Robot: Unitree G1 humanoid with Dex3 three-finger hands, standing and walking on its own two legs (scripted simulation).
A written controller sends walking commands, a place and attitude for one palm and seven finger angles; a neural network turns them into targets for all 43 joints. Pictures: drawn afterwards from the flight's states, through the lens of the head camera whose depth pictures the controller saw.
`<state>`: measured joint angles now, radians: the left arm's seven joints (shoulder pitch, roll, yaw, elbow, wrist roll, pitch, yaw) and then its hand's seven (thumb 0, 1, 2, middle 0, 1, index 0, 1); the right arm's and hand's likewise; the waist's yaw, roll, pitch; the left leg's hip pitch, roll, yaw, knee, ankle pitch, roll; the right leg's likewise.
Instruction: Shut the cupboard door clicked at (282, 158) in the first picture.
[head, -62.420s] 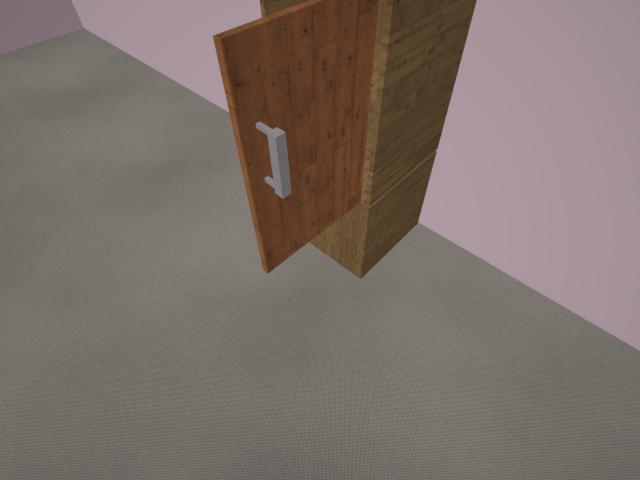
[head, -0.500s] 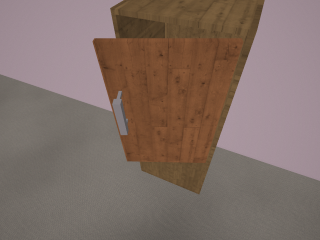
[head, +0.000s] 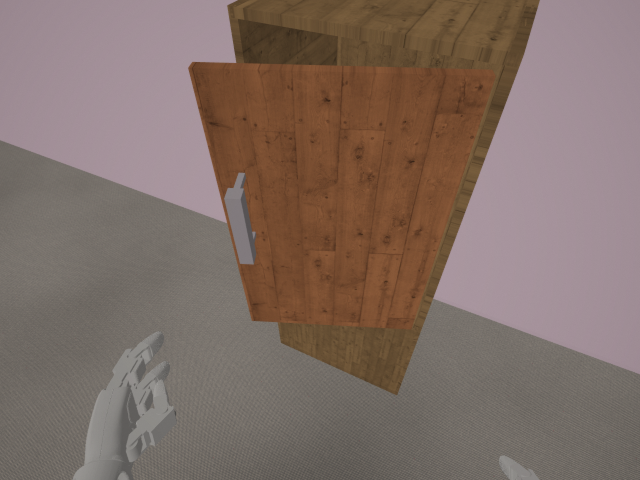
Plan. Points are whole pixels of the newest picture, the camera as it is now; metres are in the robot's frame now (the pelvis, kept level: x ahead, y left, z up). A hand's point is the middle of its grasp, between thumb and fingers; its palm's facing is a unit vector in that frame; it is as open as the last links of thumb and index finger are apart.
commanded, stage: raise the hand and make a fist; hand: left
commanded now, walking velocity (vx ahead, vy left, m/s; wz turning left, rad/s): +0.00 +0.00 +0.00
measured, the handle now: (244, 219) +0.49 +0.14 +0.04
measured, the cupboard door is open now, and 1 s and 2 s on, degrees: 22 22 22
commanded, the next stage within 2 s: bring the fist close to the handle in 1.74 s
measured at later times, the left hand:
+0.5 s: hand (176, 447) +0.17 +0.17 -0.01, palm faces -0.09 -1.00 -0.02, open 4.9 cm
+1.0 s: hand (142, 418) +0.19 +0.21 +0.02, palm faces -0.02 -1.00 -0.03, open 3.2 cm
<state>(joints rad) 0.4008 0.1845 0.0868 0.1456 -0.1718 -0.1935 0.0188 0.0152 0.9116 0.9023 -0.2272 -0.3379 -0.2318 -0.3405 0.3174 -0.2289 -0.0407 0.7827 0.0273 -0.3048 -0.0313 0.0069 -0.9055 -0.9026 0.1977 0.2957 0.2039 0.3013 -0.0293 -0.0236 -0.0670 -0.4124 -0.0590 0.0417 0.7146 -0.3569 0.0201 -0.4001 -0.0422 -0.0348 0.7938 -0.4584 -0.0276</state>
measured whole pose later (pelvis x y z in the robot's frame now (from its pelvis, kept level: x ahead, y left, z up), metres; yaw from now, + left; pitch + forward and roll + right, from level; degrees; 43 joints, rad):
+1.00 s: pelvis -0.02 +0.03 -0.04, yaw -1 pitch +12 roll -3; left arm 0.44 0.24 0.13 -0.13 -0.26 -0.33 -0.22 0.02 0.90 0.90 -1.10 -1.29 -1.11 -1.29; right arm 0.24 -0.23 0.02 0.47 0.02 -0.20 -0.04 0.01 -0.90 -0.90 0.20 0.30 0.21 0.30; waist 0.01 0.03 -0.13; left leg -0.81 -0.02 -0.01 1.09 -0.49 0.05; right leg -0.73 0.01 -0.07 1.02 -0.50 0.00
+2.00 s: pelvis -0.02 +0.00 -0.03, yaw +0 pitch +10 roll -1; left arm 0.28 0.24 0.13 0.00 -0.28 -0.31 -0.25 0.02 0.90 0.90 -1.30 -1.50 -1.30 -1.51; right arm 0.27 -0.26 0.03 0.52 0.03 -0.20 -0.05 0.01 -0.90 -0.90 0.20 0.30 0.21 0.30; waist 0.01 0.05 -0.11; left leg -0.71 0.00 -0.03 1.00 -0.45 0.01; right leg -0.65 0.03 -0.08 0.97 -0.48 -0.04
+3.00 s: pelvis -0.02 +0.00 -0.03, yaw -3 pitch +13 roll +0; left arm -0.49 0.16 0.13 0.72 -0.12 -0.35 0.00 0.02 0.90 0.90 -1.29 -1.50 -1.30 -1.50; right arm 0.32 -0.24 0.00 0.61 0.00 -0.04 0.02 0.01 -0.90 -0.90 0.20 0.30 0.20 0.30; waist -0.07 0.03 -0.12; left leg -0.75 0.01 0.03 0.94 -0.42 0.01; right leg -0.73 0.04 -0.02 0.95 -0.45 -0.04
